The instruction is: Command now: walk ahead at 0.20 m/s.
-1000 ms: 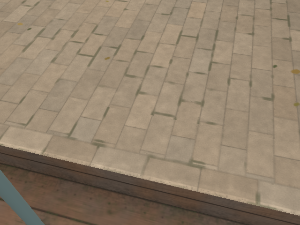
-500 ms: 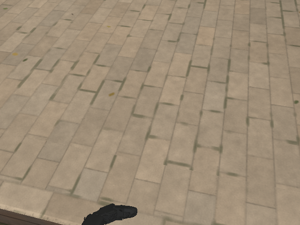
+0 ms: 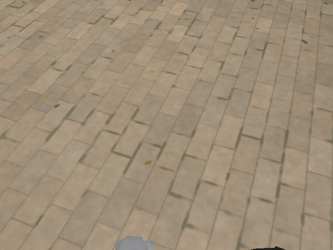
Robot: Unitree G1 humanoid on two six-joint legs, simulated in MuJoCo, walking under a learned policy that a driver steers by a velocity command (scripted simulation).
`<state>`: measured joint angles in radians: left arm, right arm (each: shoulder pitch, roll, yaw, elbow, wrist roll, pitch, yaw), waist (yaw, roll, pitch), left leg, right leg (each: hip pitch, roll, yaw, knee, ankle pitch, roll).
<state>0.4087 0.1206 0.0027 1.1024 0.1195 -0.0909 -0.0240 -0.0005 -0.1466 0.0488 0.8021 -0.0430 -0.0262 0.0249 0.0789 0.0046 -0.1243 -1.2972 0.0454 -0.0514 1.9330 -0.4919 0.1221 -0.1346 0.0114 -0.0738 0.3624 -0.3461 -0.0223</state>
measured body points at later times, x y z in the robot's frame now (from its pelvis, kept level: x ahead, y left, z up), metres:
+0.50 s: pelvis +0.24 +0.12 +0.16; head +0.25 +0.12 +0.61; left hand +0.39 +0.33 +0.03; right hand +0.21 -0.11 +0.00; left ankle +0.22 +0.18 -0.57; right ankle +0.31 -0.06 -0.40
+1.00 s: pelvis +0.43 +0.03 +0.17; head +0.44 +0.03 +0.62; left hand +0.62 +0.26 +0.05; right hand +0.49 -0.26 +0.07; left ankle +0.35 +0.22 -0.47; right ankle +0.47 -0.06 -0.57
